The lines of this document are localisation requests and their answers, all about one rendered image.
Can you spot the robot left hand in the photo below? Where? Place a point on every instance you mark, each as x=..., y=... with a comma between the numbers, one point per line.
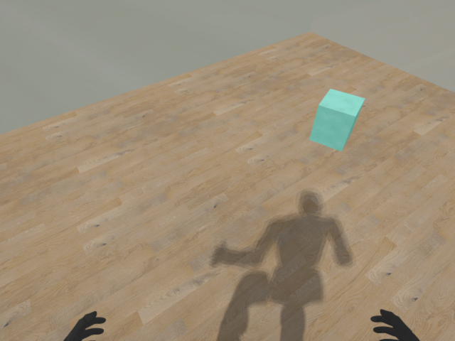
x=79, y=332

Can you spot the carton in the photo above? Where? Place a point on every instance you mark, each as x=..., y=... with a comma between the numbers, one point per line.
x=335, y=118

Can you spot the robot right hand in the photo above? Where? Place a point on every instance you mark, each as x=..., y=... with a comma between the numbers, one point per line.
x=399, y=330

